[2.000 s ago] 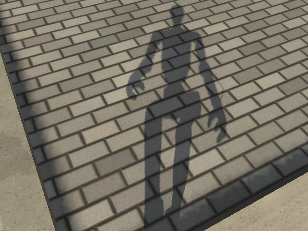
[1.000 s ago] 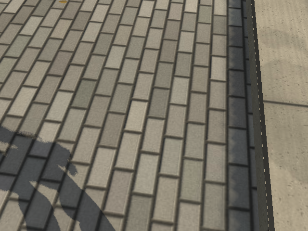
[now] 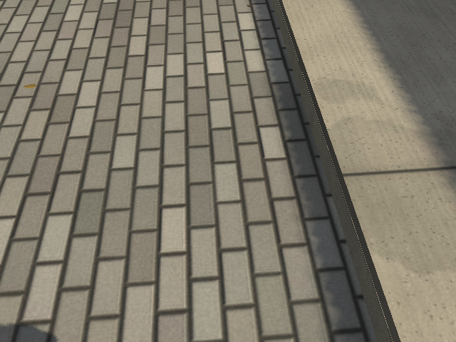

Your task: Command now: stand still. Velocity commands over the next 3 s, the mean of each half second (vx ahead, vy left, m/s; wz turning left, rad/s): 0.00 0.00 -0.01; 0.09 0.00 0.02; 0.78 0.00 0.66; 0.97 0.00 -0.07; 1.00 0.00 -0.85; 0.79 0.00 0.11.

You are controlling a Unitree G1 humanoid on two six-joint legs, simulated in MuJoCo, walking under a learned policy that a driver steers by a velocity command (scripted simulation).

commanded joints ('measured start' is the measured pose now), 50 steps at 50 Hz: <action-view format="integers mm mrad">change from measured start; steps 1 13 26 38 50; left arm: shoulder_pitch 31 93 144 168 265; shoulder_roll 101 56 18 -3 125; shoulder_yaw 17 -1 -9 -10 69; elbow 3 92 135 148 102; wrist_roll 0 0 1 2 20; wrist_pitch -9 -11 -13 -14 -49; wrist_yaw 4 7 11 14 0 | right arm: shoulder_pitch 5 26 45 66 -164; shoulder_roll -86 -58 -24 -3 -26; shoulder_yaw -13 3 13 16 -11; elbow -3 85 133 154 -28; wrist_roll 0 1 2 3 -17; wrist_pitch -10 -9 -12 -15 -45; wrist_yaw -5 -12 -18 -23 26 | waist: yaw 8 7 11 13 115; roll -6 -9 -10 -11 -186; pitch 26 29 37 41 140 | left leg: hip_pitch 70 65 53 51 -510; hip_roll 104 110 108 107 55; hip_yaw -130 -133 -128 -126 -1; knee -65 -62 -53 -44 448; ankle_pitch -2 -17 1 22 -205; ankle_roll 13 20 20 21 33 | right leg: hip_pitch -140 -154 -150 -141 64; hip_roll -110 -101 -101 -103 -378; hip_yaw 101 88 81 77 435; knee -104 -97 -86 -79 -332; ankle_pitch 59 69 91 109 -483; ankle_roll -41 -35 -32 -31 -233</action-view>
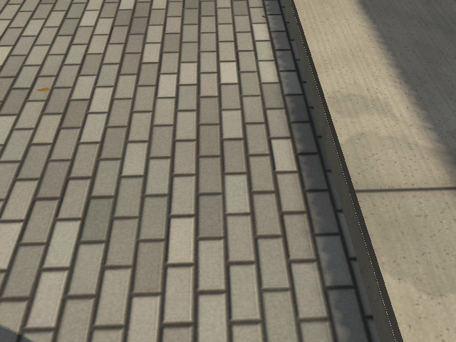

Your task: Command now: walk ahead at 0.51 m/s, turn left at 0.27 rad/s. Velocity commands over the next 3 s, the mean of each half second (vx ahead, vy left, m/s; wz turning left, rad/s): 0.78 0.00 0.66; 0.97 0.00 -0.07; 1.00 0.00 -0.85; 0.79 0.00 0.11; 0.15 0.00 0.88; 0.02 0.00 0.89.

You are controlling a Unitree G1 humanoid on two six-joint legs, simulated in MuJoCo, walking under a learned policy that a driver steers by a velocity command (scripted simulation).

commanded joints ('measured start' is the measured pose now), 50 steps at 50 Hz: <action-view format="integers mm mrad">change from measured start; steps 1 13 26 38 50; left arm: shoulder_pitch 77 -270 -592 -48 59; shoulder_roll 181 123 118 183 296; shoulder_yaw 57 42 -1 63 96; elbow -26 -272 -477 -286 -274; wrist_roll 10 27 16 10 -31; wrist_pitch -34 -119 -58 -68 -88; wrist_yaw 2 -57 -96 -61 -57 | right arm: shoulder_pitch -234 245 212 -80 -368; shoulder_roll -101 -208 -190 -171 -187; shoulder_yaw -27 -87 -70 -38 9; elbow -162 -106 -175 -311 -505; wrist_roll -8 -2 25 -32 -12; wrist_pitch -43 -58 -115 -137 -102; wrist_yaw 23 33 10 28 42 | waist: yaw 63 -159 -101 61 21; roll -141 325 74 15 -48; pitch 194 19 167 -33 92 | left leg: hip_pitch -455 489 184 -359 34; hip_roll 74 296 117 48 52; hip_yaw -27 -909 -304 -137 -21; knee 248 -583 -589 706 -100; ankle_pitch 33 -554 505 143 418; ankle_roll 3 277 182 58 -86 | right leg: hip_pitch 109 -806 -539 100 -181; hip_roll -383 7 -81 -255 -151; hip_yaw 408 -47 -149 521 290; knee -358 906 212 -189 -277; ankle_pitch -319 12 465 -94 458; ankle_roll -174 24 97 -199 -120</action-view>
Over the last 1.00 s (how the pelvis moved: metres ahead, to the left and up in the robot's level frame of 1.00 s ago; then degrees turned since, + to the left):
0.03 0.00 0.00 0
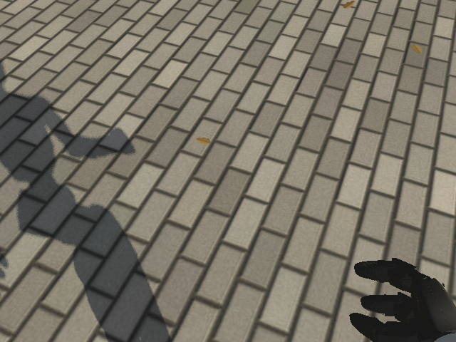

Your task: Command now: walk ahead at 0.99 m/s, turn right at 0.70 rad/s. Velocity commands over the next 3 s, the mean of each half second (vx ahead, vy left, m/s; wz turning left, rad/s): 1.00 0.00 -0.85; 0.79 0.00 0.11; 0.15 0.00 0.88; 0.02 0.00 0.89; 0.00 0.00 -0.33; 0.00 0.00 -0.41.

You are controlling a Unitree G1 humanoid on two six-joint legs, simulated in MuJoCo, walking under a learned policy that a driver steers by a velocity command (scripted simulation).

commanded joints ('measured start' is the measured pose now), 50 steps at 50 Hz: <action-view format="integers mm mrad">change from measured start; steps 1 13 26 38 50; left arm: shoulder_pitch -113 -412 -141 -205 -209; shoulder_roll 216 39 315 126 127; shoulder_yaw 47 -10 52 -14 -54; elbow -109 -298 -219 -174 -307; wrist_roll -9 31 20 9 17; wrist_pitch -18 80 82 -46 -3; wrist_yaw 1 -50 -6 -5 58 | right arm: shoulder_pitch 72 449 434 213 493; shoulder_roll -146 -74 -113 -66 -273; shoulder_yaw -48 -72 -74 -36 -142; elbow -26 156 106 24 77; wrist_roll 5 19 -15 33 41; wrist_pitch -6 -35 10 43 55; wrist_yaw -23 -42 -62 -5 -46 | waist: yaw -136 -157 11 -132 -196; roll -33 103 -222 32 -49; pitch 13 20 -123 154 -387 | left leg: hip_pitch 406 625 39 1 942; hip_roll -77 210 -57 36 232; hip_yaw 69 17 267 98 -482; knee -95 -391 961 245 -167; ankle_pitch -11 84 -467 85 694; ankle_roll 6 67 35 73 468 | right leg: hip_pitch -261 -881 233 -282 -753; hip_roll -191 -201 -194 -123 -51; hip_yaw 173 -141 66 -211 -55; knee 20 1028 422 -136 1445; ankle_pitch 528 109 270 713 -98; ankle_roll -113 -42 -228 -61 104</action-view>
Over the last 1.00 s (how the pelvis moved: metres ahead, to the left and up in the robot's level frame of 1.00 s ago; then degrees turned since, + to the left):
0.70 0.29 0.00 17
